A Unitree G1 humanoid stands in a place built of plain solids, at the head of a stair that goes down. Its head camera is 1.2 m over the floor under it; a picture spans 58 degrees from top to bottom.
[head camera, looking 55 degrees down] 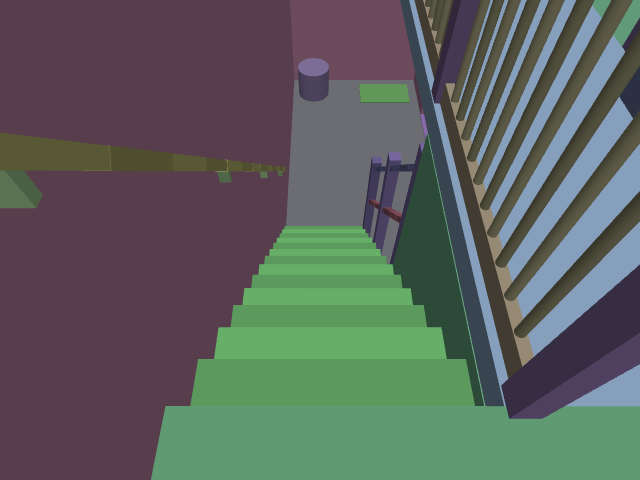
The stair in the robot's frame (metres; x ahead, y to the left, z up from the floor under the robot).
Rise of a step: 0.21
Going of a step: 0.21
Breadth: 0.90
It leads straight ahead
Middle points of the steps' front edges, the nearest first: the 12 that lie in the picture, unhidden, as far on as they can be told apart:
0.30 -0.04 0.00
0.50 -0.04 -0.21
0.71 -0.04 -0.43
0.92 -0.04 -0.64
1.12 -0.04 -0.86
1.33 -0.04 -1.07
1.54 -0.04 -1.28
1.74 -0.04 -1.50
1.95 -0.04 -1.71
2.16 -0.04 -1.93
2.36 -0.04 -2.14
2.57 -0.04 -2.35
